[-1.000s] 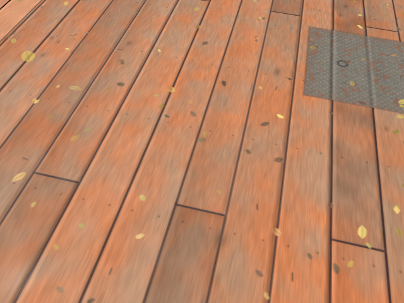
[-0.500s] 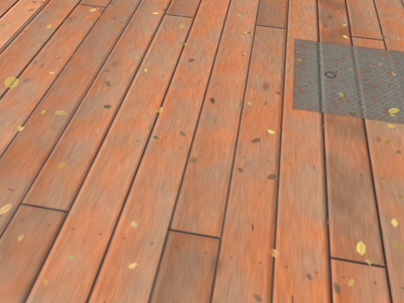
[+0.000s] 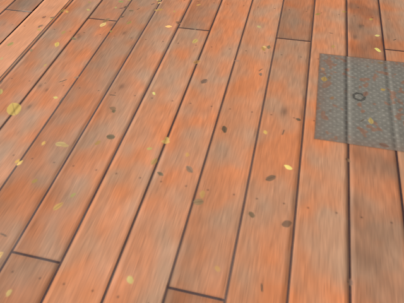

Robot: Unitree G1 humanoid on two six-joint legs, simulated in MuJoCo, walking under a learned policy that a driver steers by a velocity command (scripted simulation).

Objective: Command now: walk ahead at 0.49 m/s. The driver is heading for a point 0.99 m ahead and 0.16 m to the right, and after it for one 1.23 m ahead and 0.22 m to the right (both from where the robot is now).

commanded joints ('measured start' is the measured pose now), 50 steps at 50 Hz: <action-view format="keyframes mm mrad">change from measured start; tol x32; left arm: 1 -58 140 31 -58 -3 -27 12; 50 -78 114 20 -56 5 -4 3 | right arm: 1 23 -52 -14 -48 -13 2 -5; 12 -295 -29 11 -152 4 -38 52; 19 245 -191 -52 -23 -10 -30 36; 50 55 -90 -12 25 -2 -28 9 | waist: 1 -40 -94 12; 14 32 -114 32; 19 -146 184 -457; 23 -47 26 -66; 40 -68 25 26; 45 84 -306 -422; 50 -24 -140 -61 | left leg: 1 -85 48 -35 -103 137 -25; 14 -18 -59 38 -598 177 33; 17 595 -24 0 -583 201 138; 19 1047 289 -703 -756 -43 335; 26 418 103 -159 -949 216 234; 42 649 98 3 -642 620 121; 45 -63 -171 -49 157 -355 6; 50 -17 24 -31 44 -60 19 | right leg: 1 -2 -274 245 -250 35 -168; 16 278 -273 104 146 640 -61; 20 -568 -83 176 987 -377 40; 40 -388 -139 72 166 113 33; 43 149 -148 81 175 114 -53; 45 605 -456 795 -24 -165 -256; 50 69 -297 352 -153 25 -144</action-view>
